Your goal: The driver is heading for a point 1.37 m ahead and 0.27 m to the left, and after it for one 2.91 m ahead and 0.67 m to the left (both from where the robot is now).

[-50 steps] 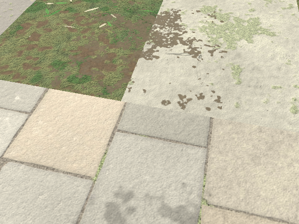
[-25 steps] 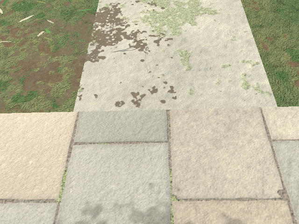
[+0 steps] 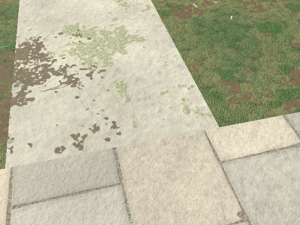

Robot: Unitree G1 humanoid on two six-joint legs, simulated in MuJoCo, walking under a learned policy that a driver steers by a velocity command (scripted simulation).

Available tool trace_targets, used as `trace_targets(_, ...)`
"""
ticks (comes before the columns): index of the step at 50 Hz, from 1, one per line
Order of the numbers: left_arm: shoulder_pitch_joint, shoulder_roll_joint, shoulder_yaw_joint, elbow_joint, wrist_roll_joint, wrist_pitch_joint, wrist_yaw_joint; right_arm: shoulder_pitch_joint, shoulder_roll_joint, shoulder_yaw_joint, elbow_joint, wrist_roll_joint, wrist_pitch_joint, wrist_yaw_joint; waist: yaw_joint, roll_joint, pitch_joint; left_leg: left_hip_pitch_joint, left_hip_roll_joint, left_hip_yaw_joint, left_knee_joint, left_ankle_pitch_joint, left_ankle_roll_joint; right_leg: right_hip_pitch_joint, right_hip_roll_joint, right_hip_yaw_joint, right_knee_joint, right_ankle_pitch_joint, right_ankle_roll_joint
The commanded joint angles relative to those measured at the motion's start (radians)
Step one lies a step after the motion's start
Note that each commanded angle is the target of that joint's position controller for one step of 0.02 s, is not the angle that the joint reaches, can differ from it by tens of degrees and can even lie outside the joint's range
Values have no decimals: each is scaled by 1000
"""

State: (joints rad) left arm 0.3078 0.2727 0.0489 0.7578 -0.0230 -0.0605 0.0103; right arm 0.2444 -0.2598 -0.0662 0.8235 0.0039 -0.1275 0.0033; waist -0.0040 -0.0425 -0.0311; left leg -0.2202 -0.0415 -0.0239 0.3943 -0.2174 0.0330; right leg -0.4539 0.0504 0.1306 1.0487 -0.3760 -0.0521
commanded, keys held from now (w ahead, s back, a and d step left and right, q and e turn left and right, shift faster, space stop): w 0.14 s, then w+q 0.86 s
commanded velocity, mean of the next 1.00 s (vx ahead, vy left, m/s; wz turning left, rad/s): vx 0.48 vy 0.00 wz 0.30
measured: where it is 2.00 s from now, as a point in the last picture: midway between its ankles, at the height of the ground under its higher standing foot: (109, 136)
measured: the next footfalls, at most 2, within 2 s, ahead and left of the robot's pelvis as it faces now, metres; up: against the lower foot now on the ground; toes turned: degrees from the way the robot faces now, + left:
right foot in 0.32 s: +0.32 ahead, -0.16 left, +0.00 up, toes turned +1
left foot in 0.86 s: +0.57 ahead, +0.14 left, +0.00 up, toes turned +21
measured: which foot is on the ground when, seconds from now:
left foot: down 0.00-0.32, up 0.34-0.84, down 0.86-1.00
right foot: up 0.00-0.30, down 0.32-0.88, up 0.90-1.00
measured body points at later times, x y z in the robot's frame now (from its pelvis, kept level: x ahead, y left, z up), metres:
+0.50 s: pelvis +0.25 -0.06 +0.00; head +0.27 -0.07 +0.45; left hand +0.36 +0.21 -0.10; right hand +0.33 -0.34 -0.13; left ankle +0.20 +0.09 -0.65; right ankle +0.28 -0.16 -0.74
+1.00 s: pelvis +0.50 +0.05 -0.01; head +0.53 +0.07 +0.43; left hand +0.50 +0.35 -0.13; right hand +0.73 -0.15 -0.11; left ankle +0.53 +0.12 -0.74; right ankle +0.47 -0.15 -0.64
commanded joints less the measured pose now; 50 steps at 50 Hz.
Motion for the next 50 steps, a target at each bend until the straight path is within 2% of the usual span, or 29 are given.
trace_targets(1, -54, 65, 14, -82, 15, -25, -13, 32, -101, -15, -35, -4, -3, 6, -16, 140, 75, 164, 260, -283, -247, -1, 163, -309, -116, -21, 41, 126, 17)
trace_targets(4, -127, 35, 0, -119, 21, -29, -14, 82, -122, -16, -10, 6, -1, 6, -36, 132, 78, 146, 238, -185, -266, 174, 179, -312, -141, -80, -78, 219, 43)
trace_targets(7, -227, 4, -16, -158, 16, -38, -21, 128, -139, -11, 8, 12, 11, 2, -68, 136, 83, 133, 217, -107, -254, 263, 160, -248, -131, -117, -283, 336, 45)
trace_targets(11, -320, 24, -11, -198, 0, -49, -40, 191, -164, -6, 25, 26, 27, 1, -79, 152, 102, 111, 248, -141, -220, 246, 153, -111, -85, -130, -446, 355, 40)
trace_targets(14, -265, 82, 12, -196, -1, -60, -46, 172, -196, -12, 21, 29, 43, -6, -7, 164, 74, 156, 281, -178, -131, 352, 122, 31, -56, -124, -536, 298, 5)
trace_targets(15, -161, 114, 32, -166, 1, -61, -39, 164, -194, -9, 18, 25, 46, -7, 53, 149, 11, 137, 243, -145, -9, 483, 99, 191, -36, -139, -571, 293, -19)
trace_targets(16, 0, 166, 55, -131, 8, -59, -27, 153, -167, 2, 2, 12, 44, -7, 131, 129, -101, 26, 187, -104, 202, 463, 64, 443, -97, -93, -556, 307, -56)
trace_targets(17, 174, 257, 77, -112, 33, -48, -11, 176, -69, 30, -39, -11, 37, -8, 170, -58, -284, -245, 79, -34, 573, 116, 14, 783, -353, 193, -548, 245, -129)
trace_targets(18, 187, 262, 72, -102, 45, -42, -23, 306, -11, 47, -36, 26, 21, -6, 108, -309, -405, -452, 1, -103, 804, -374, -1, 875, -510, 597, -707, 60, -235)
trace_targets(19, 133, 156, 47, -101, 33, -43, -25, 248, -125, 15, -24, 55, 24, -9, 109, -181, -249, -532, 59, -138, 906, -310, -2, 752, -464, 520, -742, -3, -197)
trace_targets(20, 63, 115, 33, -102, 18, -44, -26, 166, -144, 6, -42, 55, 29, -9, 93, -115, -116, -553, 100, -106, 898, -214, 2, 611, -427, 340, -753, 62, -164)
trace_targets(21, -7, 93, 26, -101, 22, -46, -30, 129, -126, 5, -44, 39, 35, -13, 60, -45, -61, -509, 134, -92, 862, -139, -2, 490, -376, 237, -784, 146, -144)
trace_targets(22, -49, 70, 22, -97, 27, -50, -34, 120, -113, 0, -44, 28, 46, -13, 31, -55, -15, -474, 158, -93, 823, -89, -5, 405, -337, 148, -821, 216, -135)
trace_targets(23, -75, 60, 22, -88, 33, -56, -35, 137, -91, 0, -41, 30, 60, -8, 5, -73, 2, -427, 174, -91, 813, -54, -7, 345, -314, 78, -857, 254, -131)
trace_targets(25, -87, 62, 30, -65, 32, -72, -35, 133, -58, 2, -50, 30, 80, -4, -15, -56, 29, -421, 176, -85, 807, -12, -13, 298, -306, -12, -895, 364, -143)
trace_targets(28, -74, 84, 41, -30, 35, -79, -25, 65, -57, -2, -89, 20, 90, -5, -16, -17, 71, -502, 174, -111, 726, 86, -25, 308, -313, -105, -917, 454, -150)
trace_targets(33, -42, 136, 53, 5, 29, -64, -8, -105, -42, 11, -156, 14, 77, 30, 38, 10, 114, -493, 159, -33, 429, 286, -14, 360, -307, -235, -927, 455, -125)
trace_targets(38, 22, 177, 65, 44, 5, -30, -2, -239, -52, 13, -245, 20, 76, 61, 77, 11, 145, -521, 140, 45, 290, 179, 32, 520, -350, -290, -859, 522, -96)
trace_targets(40, 12, 205, 72, 43, 1, -16, 1, -220, -76, 1, -265, 20, 80, 66, 46, -22, 101, -424, 85, 104, 269, 77, 68, 550, -349, -323, -753, 802, -74)
trace_targets(41, 5, 222, 76, 40, -1, -8, 5, -164, -100, -13, -261, 19, 84, 64, 8, -46, 51, -329, 41, 136, 271, 26, 89, 555, -342, -338, -651, 979, -62)
trace_targets(42, -10, 230, 76, 35, -4, 1, 9, -33, -140, -38, -233, 23, 87, 59, -69, -45, -22, -155, -11, 160, 231, 30, 119, 521, -317, -362, -470, 1081, -44)
trace_targets(43, -7, 211, 66, 26, -2, 1, 14, 139, -208, -75, -190, 23, 93, 42, -153, -9, -113, 132, -30, 115, 183, 83, 160, 364, -275, -374, -218, 976, -5)
trace_targets(44, 74, 85, 27, -21, 39, -15, 6, 195, -332, -102, -179, 24, 97, 21, -94, 252, -199, 501, 234, -338, 160, 73, 292, -62, -148, -355, 168, 178, 58)
trace_targets(45, 59, 73, 8, -53, 26, -59, -9, 195, -326, -87, -219, 18, 79, 28, -78, 261, -386, 643, 391, -841, -46, -110, 430, -267, -9, -98, 372, -241, 70)
trace_targets(46, -82, 161, 32, -83, -16, -81, -19, 184, -245, -64, -211, 9, 66, 37, -127, 138, -290, 589, 366, -738, -104, -101, 353, -368, -64, -21, 391, -153, 48)
trace_targets(47, -115, 148, 26, -100, -21, -90, -18, 137, -214, -54, -207, 10, 59, 37, -91, 112, -158, 441, 331, -592, -101, -26, 314, -378, -102, -37, 315, -60, 31)
trace_targets(48, -110, 139, 25, -86, 2, -89, -8, 60, -180, -44, -220, 14, 58, 36, -39, 38, -85, 285, 283, -473, -98, 78, 279, -320, -145, -42, 232, 7, 34)
trace_targets(49, -89, 149, 34, -77, 20, -79, -3, 7, -150, -34, -237, 7, 58, 33, 2, 52, -53, 168, 247, -393, -113, 177, 262, -242, -174, -40, 166, 49, 40)
trace_targets(50, -71, 150, 37, -75, 26, -65, -5, -17, -143, -30, -249, -1, 57, 30, 25, 72, -45, 98, 222, -361, -136, 220, 258, -185, -183, -39, 138, 75, 49)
